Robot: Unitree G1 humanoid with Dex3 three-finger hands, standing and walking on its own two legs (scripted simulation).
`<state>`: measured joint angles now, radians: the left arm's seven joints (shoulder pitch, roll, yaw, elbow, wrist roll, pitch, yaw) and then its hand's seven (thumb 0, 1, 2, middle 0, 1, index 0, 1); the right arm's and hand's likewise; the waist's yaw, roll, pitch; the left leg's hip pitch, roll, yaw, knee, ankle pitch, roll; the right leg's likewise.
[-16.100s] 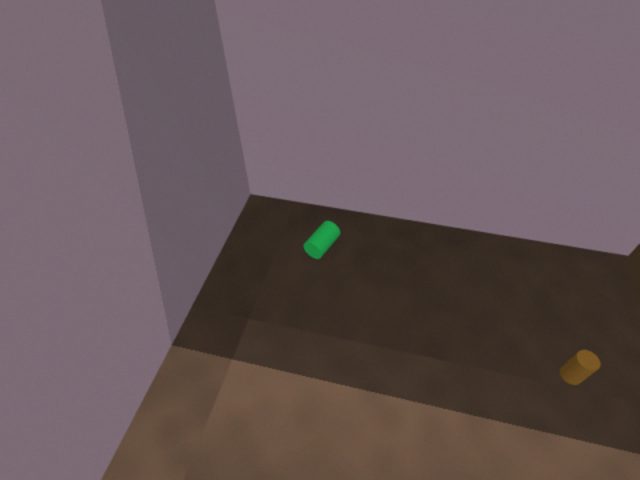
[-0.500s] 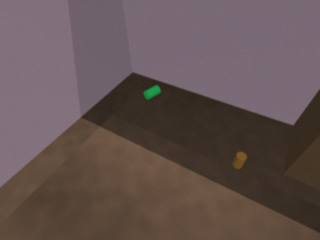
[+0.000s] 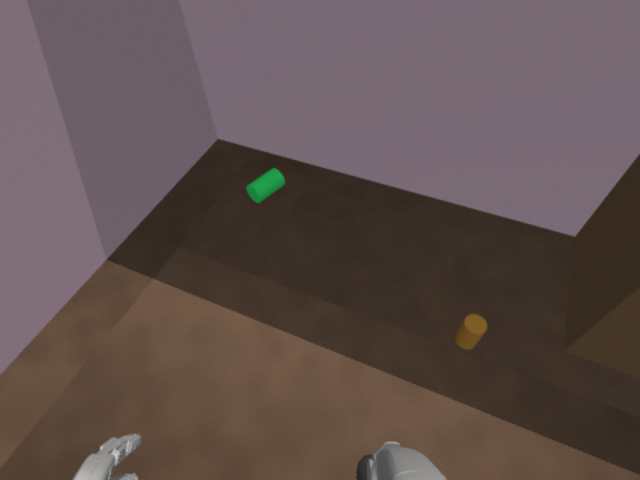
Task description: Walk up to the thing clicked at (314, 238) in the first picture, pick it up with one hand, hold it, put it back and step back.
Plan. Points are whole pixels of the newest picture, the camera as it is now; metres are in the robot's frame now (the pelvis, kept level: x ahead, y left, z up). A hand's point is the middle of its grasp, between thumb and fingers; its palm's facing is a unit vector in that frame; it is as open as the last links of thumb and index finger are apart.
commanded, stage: walk up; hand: left
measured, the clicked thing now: (266, 185) +1.29 +0.22 -0.70
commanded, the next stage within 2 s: none
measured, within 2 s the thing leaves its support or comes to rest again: neither
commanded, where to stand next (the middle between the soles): +0.92 -0.02 m, yaw +0 degrees
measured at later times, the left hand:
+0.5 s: hand (122, 379) +0.30 +0.32 -0.14, palm faces -0.02 -0.93 -0.36, open 7.4 cm
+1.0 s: hand (188, 220) +0.58 +0.26 -0.10, palm faces -0.04 -0.92 -0.40, open 7.4 cm
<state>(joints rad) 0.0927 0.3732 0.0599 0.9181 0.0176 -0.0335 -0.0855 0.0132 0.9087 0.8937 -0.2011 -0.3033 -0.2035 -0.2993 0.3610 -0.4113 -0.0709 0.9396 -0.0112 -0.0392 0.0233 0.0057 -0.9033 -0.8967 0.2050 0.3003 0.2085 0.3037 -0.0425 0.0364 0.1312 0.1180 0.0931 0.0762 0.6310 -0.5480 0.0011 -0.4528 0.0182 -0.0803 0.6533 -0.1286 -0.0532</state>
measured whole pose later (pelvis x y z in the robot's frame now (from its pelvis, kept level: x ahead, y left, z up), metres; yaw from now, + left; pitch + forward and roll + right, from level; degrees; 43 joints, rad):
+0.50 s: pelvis +0.26 +0.03 +0.01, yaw -1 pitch -1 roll +0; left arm 0.33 0.46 0.08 0.89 0.01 -0.06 -0.04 0.01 0.91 0.89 -0.20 -0.30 -0.21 -0.30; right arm 0.26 -0.39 -0.08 0.87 -0.04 -0.07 0.07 0.01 -0.91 -0.90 0.20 0.30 0.21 0.30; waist 0.03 -0.07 0.08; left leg -0.41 0.07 0.08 0.62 -0.18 0.00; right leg -0.10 -0.04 -0.01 0.73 -0.48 -0.03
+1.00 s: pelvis +0.48 -0.01 +0.01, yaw -2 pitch -3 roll +2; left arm 0.24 0.38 0.06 0.85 0.01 -0.09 -0.06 0.01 0.91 0.89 -0.20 -0.30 -0.21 -0.30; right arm 0.32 -0.43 -0.05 0.86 0.00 -0.03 0.03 0.01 -0.91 -0.90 0.20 0.30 0.21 0.30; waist 0.01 0.04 0.09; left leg -0.28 0.04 0.00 1.08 -0.48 0.03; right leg -0.35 -0.05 -0.06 0.68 -0.27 -0.03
